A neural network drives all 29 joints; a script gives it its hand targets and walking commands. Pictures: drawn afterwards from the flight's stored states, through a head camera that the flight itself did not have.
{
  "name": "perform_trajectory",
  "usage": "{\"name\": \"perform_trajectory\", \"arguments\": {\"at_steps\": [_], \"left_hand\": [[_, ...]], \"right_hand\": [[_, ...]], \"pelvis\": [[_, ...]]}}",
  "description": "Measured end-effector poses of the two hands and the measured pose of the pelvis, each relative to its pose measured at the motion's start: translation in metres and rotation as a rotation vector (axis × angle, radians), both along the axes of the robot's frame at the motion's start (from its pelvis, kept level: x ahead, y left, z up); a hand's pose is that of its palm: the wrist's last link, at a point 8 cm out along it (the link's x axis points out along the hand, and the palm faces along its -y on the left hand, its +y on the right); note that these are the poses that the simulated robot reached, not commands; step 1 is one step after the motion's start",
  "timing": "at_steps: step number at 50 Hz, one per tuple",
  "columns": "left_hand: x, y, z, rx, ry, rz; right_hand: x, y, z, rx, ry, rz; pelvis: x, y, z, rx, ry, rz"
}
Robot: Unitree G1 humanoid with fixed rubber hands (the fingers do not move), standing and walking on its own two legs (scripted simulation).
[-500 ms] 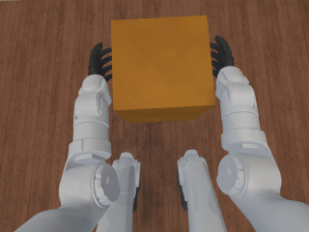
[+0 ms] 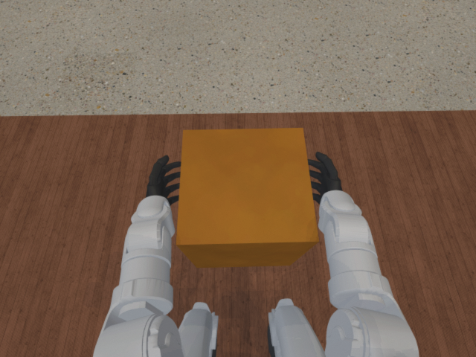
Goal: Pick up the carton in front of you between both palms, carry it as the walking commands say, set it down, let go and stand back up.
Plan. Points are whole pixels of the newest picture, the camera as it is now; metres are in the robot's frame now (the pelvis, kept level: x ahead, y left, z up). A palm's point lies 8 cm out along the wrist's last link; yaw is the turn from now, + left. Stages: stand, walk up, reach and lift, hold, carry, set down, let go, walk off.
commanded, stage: reach and lift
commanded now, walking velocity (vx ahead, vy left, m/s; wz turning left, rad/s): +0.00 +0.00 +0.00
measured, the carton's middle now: (243, 206) +0.40 +0.00 -0.10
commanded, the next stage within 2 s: hold in 1.50 s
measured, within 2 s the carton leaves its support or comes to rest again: neither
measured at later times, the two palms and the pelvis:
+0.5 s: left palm (121, 185) +0.34 +0.15 +0.12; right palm (363, 184) +0.34 -0.15 +0.12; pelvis +0.04 +0.00 +0.10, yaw +0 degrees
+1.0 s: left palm (117, 183) +0.34 +0.15 +0.14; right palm (369, 181) +0.33 -0.15 +0.13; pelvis +0.03 +0.00 +0.11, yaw +0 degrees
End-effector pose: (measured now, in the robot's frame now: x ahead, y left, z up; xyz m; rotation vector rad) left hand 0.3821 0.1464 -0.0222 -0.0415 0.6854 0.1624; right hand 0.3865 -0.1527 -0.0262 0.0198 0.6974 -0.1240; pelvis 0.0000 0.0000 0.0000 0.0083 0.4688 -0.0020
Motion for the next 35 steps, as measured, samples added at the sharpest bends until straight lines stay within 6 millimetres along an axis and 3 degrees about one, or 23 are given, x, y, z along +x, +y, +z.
{"name": "perform_trajectory", "arguments": {"at_steps": [14, 24, 29, 35], "left_hand": [[-0.026, 0.004, 0.084, 0.003, -0.004, -0.015], [-0.041, 0.005, 0.139, 0.028, -0.036, -0.049], [-0.047, 0.006, 0.152, 0.037, -0.024, -0.058], [-0.052, 0.005, 0.151, 0.036, 0.0, -0.059]], "right_hand": [[-0.029, 0.003, 0.085, -0.005, -0.005, -0.008], [-0.049, 0.005, 0.14, -0.024, -0.036, -0.008], [-0.054, 0.006, 0.154, -0.036, -0.026, 0.001], [-0.06, 0.005, 0.153, -0.035, -0.001, -0.001]], "pelvis": [[0.027, 0.003, 0.069, -0.005, -0.231, -0.004], [0.038, 0.004, 0.098, -0.01, -0.421, -0.006], [0.037, 0.005, 0.103, -0.01, -0.494, -0.006], [0.03, 0.004, 0.103, -0.01, -0.533, -0.006]]}}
